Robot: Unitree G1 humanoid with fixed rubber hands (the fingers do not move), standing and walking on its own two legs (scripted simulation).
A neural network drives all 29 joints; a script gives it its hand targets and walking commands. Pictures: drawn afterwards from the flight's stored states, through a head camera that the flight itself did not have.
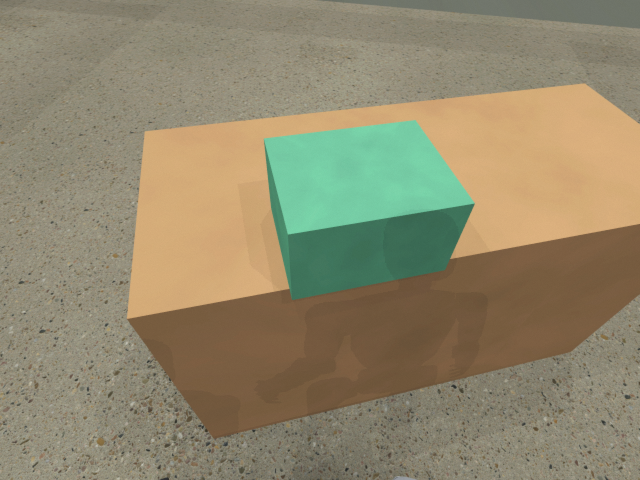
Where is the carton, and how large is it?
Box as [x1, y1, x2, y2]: [264, 120, 474, 299]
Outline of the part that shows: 415,120 264,138 271,209 292,299 442,270 445,268 474,203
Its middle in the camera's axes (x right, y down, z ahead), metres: +0.06 -0.06 +0.64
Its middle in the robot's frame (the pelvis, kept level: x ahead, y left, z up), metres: +0.53 -0.04 +0.02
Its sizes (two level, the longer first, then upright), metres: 0.264 0.212 0.157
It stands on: a pedestal, 0.70 m high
